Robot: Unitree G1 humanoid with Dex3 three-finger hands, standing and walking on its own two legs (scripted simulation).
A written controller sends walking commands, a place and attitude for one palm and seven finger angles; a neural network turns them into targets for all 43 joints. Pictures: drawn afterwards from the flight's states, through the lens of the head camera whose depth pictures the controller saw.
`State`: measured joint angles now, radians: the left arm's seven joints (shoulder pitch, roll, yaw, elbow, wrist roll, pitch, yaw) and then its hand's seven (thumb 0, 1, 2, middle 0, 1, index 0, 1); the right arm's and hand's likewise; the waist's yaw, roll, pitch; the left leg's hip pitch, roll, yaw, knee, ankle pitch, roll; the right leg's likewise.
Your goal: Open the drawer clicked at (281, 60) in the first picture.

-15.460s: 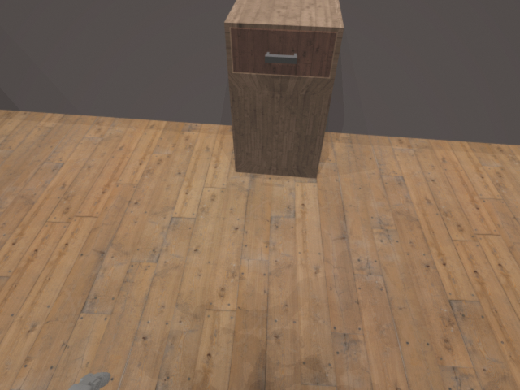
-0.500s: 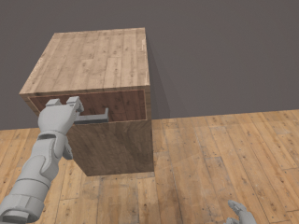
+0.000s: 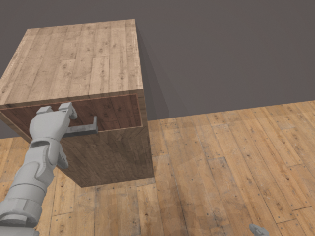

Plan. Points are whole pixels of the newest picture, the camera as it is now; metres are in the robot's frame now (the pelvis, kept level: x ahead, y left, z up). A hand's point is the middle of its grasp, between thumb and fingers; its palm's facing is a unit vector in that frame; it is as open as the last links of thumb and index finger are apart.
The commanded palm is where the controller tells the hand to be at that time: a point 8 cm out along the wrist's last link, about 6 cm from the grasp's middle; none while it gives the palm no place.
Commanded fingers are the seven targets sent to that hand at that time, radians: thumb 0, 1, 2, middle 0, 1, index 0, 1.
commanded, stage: move the hooked fingers above the handle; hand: left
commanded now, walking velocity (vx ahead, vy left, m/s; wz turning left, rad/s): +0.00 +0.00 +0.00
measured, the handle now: (78, 125) +0.45 +0.30 -0.06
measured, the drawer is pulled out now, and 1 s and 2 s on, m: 0.00 0.00 0.00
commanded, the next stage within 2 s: lower the fingers behind the handle in 1.28 s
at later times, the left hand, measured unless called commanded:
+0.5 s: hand (71, 132) +0.40 +0.29 -0.01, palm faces -0.11 -0.05 -0.99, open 13.8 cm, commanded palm +0.39 +0.28 +0.06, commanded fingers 0.00 -0.50 0.30 -0.30 -1.20 -0.30 -1.20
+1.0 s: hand (75, 126) +0.41 +0.28 +0.00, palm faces -0.06 -0.03 -1.00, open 13.5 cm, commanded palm +0.40 +0.28 +0.05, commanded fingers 0.00 -0.50 0.30 -0.30 -1.20 -0.30 -1.20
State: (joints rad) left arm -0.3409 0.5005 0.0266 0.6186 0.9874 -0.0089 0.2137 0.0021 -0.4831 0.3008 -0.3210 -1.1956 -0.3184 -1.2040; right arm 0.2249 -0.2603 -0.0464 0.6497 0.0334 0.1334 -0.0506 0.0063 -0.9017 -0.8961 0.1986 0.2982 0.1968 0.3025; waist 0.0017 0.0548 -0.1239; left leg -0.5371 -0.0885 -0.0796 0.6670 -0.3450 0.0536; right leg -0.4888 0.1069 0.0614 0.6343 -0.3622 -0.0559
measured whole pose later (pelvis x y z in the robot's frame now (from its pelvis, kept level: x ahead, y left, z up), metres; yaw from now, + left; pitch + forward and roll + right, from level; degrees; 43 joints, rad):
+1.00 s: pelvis -0.04 +0.02 -0.02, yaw -1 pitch +17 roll -2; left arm -0.72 0.51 0.01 1.09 1.07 -0.01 0.36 0.00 -0.48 0.30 -0.35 -1.20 -0.37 -1.23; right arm 0.33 -0.25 -0.01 0.67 0.01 0.14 -0.04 0.00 -0.90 -0.90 0.20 0.30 0.20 0.30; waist -0.11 0.06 -0.15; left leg -0.76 -0.09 -0.06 0.81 -0.34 0.07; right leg -0.70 0.11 0.05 0.75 -0.35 -0.03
